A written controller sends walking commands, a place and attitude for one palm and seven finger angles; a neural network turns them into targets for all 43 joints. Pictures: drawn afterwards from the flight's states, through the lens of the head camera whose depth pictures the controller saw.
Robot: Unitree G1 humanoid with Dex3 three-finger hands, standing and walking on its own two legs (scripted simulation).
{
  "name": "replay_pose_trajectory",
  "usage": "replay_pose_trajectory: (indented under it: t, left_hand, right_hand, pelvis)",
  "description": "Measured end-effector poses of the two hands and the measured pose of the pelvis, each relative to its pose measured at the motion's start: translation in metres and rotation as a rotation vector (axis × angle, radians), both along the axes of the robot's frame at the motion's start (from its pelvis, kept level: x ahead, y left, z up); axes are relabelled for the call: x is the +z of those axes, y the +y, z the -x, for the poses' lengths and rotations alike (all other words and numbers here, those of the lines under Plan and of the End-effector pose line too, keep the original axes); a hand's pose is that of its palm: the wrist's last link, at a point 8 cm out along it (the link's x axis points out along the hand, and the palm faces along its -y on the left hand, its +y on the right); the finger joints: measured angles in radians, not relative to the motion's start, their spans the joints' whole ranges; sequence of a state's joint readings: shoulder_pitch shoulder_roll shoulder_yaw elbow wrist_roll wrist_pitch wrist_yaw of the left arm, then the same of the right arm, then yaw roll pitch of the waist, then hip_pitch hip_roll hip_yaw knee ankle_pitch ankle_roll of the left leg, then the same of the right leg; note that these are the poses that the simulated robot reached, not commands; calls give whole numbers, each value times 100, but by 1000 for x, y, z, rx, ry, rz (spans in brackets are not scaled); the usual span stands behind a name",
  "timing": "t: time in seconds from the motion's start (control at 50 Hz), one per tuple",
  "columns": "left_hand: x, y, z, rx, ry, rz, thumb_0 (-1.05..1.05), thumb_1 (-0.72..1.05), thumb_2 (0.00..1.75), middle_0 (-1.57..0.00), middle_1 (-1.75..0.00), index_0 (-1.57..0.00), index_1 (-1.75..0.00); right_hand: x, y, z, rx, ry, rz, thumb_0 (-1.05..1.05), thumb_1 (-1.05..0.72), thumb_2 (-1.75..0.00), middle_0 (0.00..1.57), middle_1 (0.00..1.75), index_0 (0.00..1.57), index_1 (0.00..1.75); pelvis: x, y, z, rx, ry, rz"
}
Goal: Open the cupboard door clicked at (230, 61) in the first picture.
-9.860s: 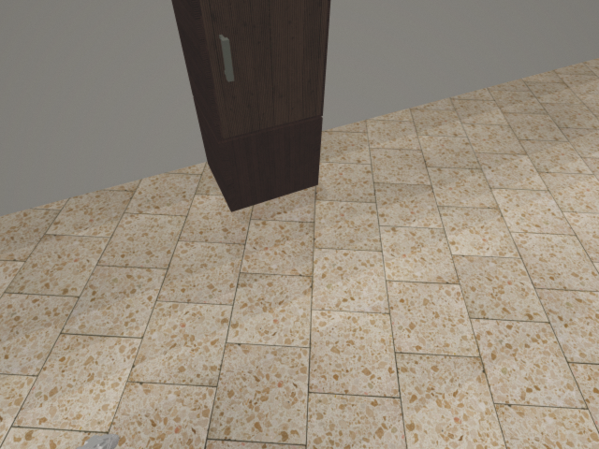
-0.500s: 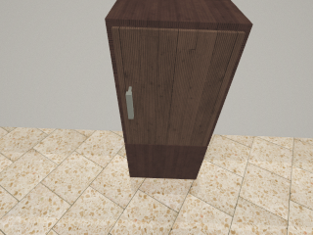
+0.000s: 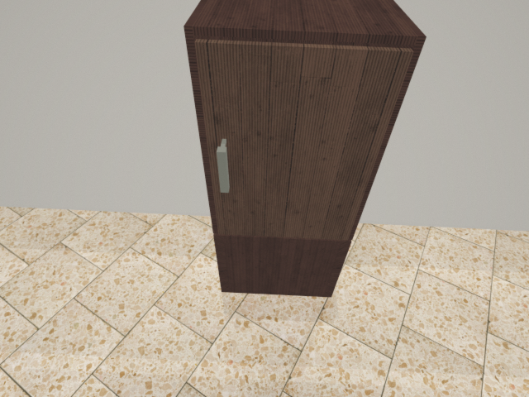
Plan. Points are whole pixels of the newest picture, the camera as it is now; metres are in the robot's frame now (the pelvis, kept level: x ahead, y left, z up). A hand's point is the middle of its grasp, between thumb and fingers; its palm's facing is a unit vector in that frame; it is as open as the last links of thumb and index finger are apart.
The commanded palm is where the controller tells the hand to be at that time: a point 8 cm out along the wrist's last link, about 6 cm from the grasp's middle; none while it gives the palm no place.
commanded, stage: come to a stop and stand still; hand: left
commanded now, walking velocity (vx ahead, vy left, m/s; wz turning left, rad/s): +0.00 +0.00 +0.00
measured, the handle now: (224, 165) +0.64 +0.14 -0.04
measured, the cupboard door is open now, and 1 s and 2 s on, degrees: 0 0 0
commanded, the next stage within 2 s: look again from close up in 0.18 s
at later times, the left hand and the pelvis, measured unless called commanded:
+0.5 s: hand out of the picture -0.03 +0.16 -0.18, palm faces +0.05 -0.98 -0.17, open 7.4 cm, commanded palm none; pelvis -0.01 +0.00 +0.00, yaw +0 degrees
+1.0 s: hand out of the picture -0.02 +0.15 -0.17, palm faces +0.06 -0.98 -0.17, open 7.4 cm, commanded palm none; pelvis +0.01 +0.00 +0.00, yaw +0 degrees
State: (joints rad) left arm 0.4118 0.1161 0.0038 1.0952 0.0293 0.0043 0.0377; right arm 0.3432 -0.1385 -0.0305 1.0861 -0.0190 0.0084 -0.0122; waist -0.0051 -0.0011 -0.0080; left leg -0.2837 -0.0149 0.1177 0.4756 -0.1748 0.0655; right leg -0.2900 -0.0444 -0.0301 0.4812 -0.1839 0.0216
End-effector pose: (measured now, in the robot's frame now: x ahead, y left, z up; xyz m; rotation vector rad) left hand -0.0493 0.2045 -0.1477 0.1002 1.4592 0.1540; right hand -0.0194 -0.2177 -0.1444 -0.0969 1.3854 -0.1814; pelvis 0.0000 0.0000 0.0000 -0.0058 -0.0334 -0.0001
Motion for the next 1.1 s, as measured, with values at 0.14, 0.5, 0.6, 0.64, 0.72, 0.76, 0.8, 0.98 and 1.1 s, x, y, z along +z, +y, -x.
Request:
replay_pose_trajectory:
  t: [0.14, 0.5, 0.6, 0.64, 0.72, 0.76, 0.8, 0.98, 1.1]
  left_hand:
    - [-2, -6, -6, 7, -31, 9, 1, 91, 90, -20, -30, -20, -30]
    - [-1, 8, -15, 0, -55, -11, 0, 91, 90, -20, -30, -19, -30]
    - [2, 10, -11, 6, -42, -22, 0, 91, 90, -20, -30, -19, -30]
    - [2, 10, -10, 8, -34, -23, 0, 91, 90, -20, -30, -19, -30]
    - [3, 9, -8, 11, -22, -22, 0, 91, 90, -20, -30, -19, -30]
    - [3, 8, -8, 12, -19, -21, 0, 91, 90, -20, -30, -19, -30]
    - [3, 6, -9, 12, -17, -19, 1, 91, 90, -20, -30, -19, -30]
    - [5, -1, -22, 11, -22, -9, 1, 91, 90, -20, -30, -19, -30]
    - [6, -9, -32, 8, -15, 2, 0, 91, 90, -20, -30, -19, -30]
  right_hand:
    - [-3, 7, 0, -3, -8, -16, 0, -91, -90, 20, 30, 20, 30]
    - [-1, 6, 1, -6, -6, 2, 0, -91, -90, 19, 30, 20, 30]
    - [-1, 3, -5, 3, -12, 0, 0, -91, -90, 19, 30, 20, 30]
    - [-1, 3, -8, 6, -16, 1, 0, -91, -90, 19, 30, 20, 30]
    - [0, 1, -13, 11, -21, 1, 0, -91, -90, 19, 30, 20, 30]
    - [0, 1, -15, 12, -23, 1, 0, -91, -90, 19, 30, 20, 30]
    - [0, 1, -17, 13, -22, 0, 0, -91, -90, 19, 30, 20, 30]
    - [2, -1, -22, 13, -10, -3, 0, -91, -90, 19, 30, 20, 30]
    - [1, -8, -27, -6, 0, -3, 0, -91, -90, 20, 30, 20, 30]
  pelvis:
    - [-1, -1, 4, 1, 5, 0]
    - [-1, 4, 5, 5, 3, 1]
    - [0, 4, 4, 7, 4, -1]
    - [0, 3, 3, 7, 5, -1]
    - [1, 2, 1, 9, 7, -2]
    - [1, 2, 0, 9, 8, -3]
    - [1, 1, -2, 10, 8, -4]
    - [3, -3, -11, 8, 15, -4]
    - [3, -11, -22, -3, 17, -8]
